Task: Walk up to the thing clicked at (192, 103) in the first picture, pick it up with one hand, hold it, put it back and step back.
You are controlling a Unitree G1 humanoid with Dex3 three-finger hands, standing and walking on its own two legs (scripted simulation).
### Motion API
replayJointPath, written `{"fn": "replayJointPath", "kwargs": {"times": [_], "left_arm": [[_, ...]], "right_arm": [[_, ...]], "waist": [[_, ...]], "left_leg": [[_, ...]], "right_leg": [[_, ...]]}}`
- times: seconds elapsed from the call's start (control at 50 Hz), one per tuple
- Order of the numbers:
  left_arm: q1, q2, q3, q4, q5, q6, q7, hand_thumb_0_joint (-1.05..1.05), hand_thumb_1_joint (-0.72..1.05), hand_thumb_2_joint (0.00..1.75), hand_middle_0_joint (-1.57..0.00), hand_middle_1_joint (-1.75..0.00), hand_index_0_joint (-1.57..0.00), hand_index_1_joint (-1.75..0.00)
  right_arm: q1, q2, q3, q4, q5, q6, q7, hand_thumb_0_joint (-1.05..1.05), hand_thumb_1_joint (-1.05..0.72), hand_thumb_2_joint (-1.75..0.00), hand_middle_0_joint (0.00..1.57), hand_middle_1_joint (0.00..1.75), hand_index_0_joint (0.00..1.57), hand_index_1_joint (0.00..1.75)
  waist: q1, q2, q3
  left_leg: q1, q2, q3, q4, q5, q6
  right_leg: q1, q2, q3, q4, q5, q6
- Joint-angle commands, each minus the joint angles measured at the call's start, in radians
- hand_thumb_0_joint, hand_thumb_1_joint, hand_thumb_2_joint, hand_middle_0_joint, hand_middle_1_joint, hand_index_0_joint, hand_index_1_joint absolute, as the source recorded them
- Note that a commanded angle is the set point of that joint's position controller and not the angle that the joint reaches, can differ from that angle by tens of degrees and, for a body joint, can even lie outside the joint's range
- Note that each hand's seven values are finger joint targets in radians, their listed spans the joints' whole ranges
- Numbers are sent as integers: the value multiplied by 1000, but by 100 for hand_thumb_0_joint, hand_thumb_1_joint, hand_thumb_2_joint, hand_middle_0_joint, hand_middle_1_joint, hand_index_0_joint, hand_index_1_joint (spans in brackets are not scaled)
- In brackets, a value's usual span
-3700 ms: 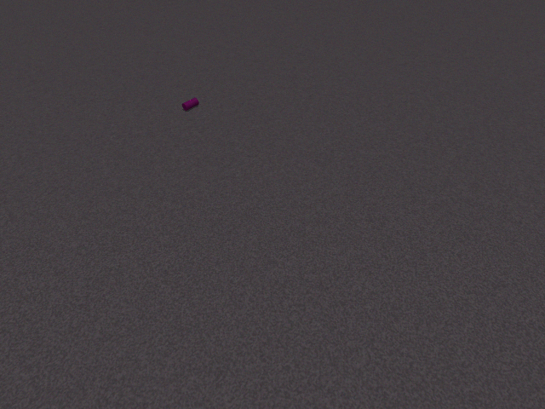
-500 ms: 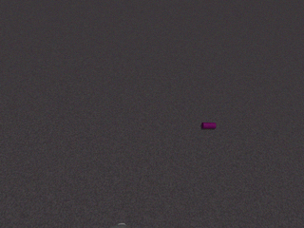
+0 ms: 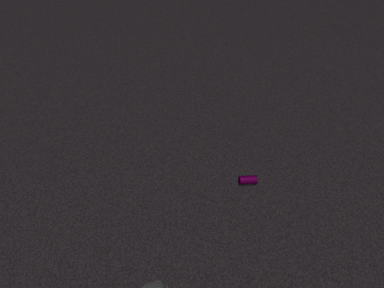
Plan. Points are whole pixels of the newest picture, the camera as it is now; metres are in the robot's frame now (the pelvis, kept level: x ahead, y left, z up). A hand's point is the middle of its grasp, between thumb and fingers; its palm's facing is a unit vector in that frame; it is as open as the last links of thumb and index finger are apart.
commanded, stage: walk up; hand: left
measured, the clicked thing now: (247, 179) +0.87 -0.28 -0.73
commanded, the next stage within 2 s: none
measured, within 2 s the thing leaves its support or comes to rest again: neither
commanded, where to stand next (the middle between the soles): +0.52 -0.55 m, yaw +6 degrees
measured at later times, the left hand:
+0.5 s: hand (149, 260) +0.23 +0.14 -0.15, palm faces -0.05 -0.95 -0.31, open 7.4 cm
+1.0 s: hand (218, 241) +0.29 -0.04 -0.16, palm faces +0.00 -0.96 -0.29, open 7.4 cm
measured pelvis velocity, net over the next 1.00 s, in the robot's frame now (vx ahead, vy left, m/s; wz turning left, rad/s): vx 0.26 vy -0.31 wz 0.05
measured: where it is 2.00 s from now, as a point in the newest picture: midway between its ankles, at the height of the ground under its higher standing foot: (320, 245)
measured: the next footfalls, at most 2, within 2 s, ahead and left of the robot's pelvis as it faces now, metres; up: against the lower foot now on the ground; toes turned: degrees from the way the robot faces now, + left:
left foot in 0.16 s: +0.19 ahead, +0.06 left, +0.00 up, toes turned +7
right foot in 0.56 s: +0.28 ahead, -0.37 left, +0.00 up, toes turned -3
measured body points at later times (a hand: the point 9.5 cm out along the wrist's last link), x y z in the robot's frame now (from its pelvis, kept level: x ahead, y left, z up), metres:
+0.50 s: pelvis +0.13 -0.15 -0.01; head +0.15 -0.12 +0.44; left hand +0.23 +0.19 -0.13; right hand +0.15 -0.52 -0.07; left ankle +0.15 +0.05 -0.72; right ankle +0.23 -0.34 -0.69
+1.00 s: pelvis +0.26 -0.31 -0.01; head +0.28 -0.27 +0.44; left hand +0.29 +0.01 -0.14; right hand +0.33 -0.65 -0.08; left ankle +0.33 -0.20 -0.72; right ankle +0.26 -0.42 -0.67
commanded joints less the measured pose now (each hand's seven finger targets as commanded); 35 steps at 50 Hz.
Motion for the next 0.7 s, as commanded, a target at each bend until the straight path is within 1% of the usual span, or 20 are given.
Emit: {"fn": "replayJointPath", "kwargs": {"times": [0.0,0.04,0.06,0.1,0.12,0.14,0.16,0.18,0.22,0.26,0.32,0.44,0.48,0.5,0.52,0.54,0.56,0.58,0.62,0.68], "left_arm": [[-11,257,68,-95,10,-20,26,0,90,90,-20,-30,-20,-30],[-54,250,59,-126,13,-17,25,0,90,90,-20,-30,-20,-30],[-86,246,54,-138,13,-12,24,0,90,90,-20,-30,-20,-30],[-104,208,34,-156,6,2,16,0,90,90,-20,-30,-20,-30],[-75,155,16,-164,5,4,14,0,90,90,-20,-30,-20,-30],[-26,100,5,-173,7,6,14,0,90,90,-20,-30,-20,-30],[23,201,34,-149,15,27,21,0,90,90,-20,-30,-20,-30],[36,273,51,-124,16,38,22,0,90,90,-20,-30,-20,-30],[38,265,62,-99,14,37,21,0,90,90,-20,-30,-20,-30],[50,258,70,-77,17,35,13,0,90,90,-20,-30,-20,-30],[30,232,69,-77,18,42,-7,0,90,90,-20,-30,-20,-30],[-59,233,84,-88,12,51,-31,0,90,90,-20,-30,-20,-30],[11,218,88,-58,5,46,-28,0,90,90,-20,-30,-20,-30],[94,216,97,-23,6,43,-24,0,90,90,-20,-30,-20,-30],[167,251,115,11,14,34,-12,0,90,90,-20,-30,-20,-30],[259,316,133,29,34,25,2,0,90,90,-20,-30,-20,-30],[205,401,129,-23,28,10,16,0,90,90,-20,-30,-20,-30],[81,421,126,-63,8,7,24,0,90,90,-20,-30,-20,-30],[24,349,104,-65,3,2,34,0,90,90,-20,-30,-20,-30],[6,274,81,-73,8,-4,38,0,90,90,-20,-30,-20,-30]], "right_arm": [[102,-180,-58,-44,-7,-38,3,0,-90,-90,20,30,20,30],[129,-177,-59,-51,-3,-43,1,0,-90,-90,20,30,20,30],[161,-171,-64,-47,-1,-46,-3,0,-90,-90,20,30,20,30],[277,-194,-86,-16,-9,-55,-16,0,-90,-90,20,30,20,30],[338,-249,-107,-11,-24,-58,-30,0,-90,-90,20,30,20,30],[353,-332,-125,-41,-36,-60,-45,0,-90,-90,20,30,20,30],[273,-362,-128,-101,-19,-57,-53,0,-90,-90,20,30,20,30],[196,-355,-122,-117,9,-55,-53,0,-90,-90,20,30,20,30],[116,-285,-100,-118,0,-55,-51,0,-90,-90,20,30,20,30],[101,-268,-90,-112,-12,-59,-40,0,-90,-90,20,30,20,30],[98,-293,-98,-110,-21,-65,-28,0,-90,-90,20,30,20,30],[48,-365,-124,-110,-33,-51,-20,0,-90,-90,20,30,20,30],[-18,-355,-119,-111,-34,-41,-21,0,-90,-90,20,30,20,30],[-41,-336,-113,-106,-37,-32,-23,0,-90,-90,20,30,20,30],[-3,-266,-90,-95,-44,-21,-29,0,-90,-90,20,30,20,30],[5,-155,-55,-98,-42,-9,-31,0,-90,-90,20,30,20,30],[-28,-147,-49,-142,-14,-10,-41,0,-90,-90,20,30,20,30],[-53,-204,-70,-127,-10,-6,-54,0,-90,-90,20,30,20,30],[25,-239,-69,-52,0,-20,-36,0,-90,-90,20,30,20,30],[112,-210,-59,0,-8,-32,-23,0,-90,-90,20,30,20,30]], "waist": [[10,-234,13],[-7,-203,-22],[-31,-181,-26],[-103,-69,-59],[-141,53,-97],[-120,218,-106],[-95,62,-107],[-75,-9,-64],[-33,-4,-20],[-26,63,17],[-37,123,20],[-45,194,13],[11,184,-29],[59,140,-59],[89,-15,-95],[154,-313,-66],[130,-438,-15],[84,-316,30],[18,-210,38],[1,-246,18]], "left_leg": [[-44,-16,37,-202,40,-3],[69,-24,29,-292,108,7],[140,-31,36,-368,172,11],[436,-47,8,-505,314,7],[578,34,-150,-584,203,18],[636,277,-602,-749,-28,82],[543,404,-824,-849,-204,159],[471,402,-773,-845,-228,186],[373,299,-546,-793,-131,177],[256,250,-385,-770,-58,173],[209,214,-269,-750,11,173],[98,204,-205,-728,-181,151],[38,182,-126,-656,-118,121],[-5,155,-73,-544,-93,99],[-75,92,-1,-327,-76,71],[-258,-10,98,37,-119,36],[-442,-114,19,174,-189,5],[-371,-24,-98,221,-106,6],[-290,17,-80,137,-3,11],[-144,-2,-1,-68,-16,0]], "right_leg": [[63,-184,269,-372,-79,-249],[37,-195,248,-353,-54,-241],[8,-184,214,-330,-65,-234],[-156,-119,128,-132,-77,-178],[-264,-54,67,75,-60,-121],[-429,68,43,334,-186,-57],[-433,52,179,459,-208,-27],[-429,4,229,514,-178,-19],[-385,-37,243,500,-103,-4],[-325,-70,217,440,-72,21],[-284,-79,173,356,-31,36],[-169,-75,93,181,-52,27],[1,-46,42,76,-27,14],[128,-12,1,18,4,11],[258,32,-9,-27,-67,9],[317,-52,184,-207,-284,-20],[249,-264,662,-482,-459,-113],[140,-316,741,-557,-606,-165],[106,-247,540,-421,-463,-185],[83,-175,353,-342,-176,-225]]}}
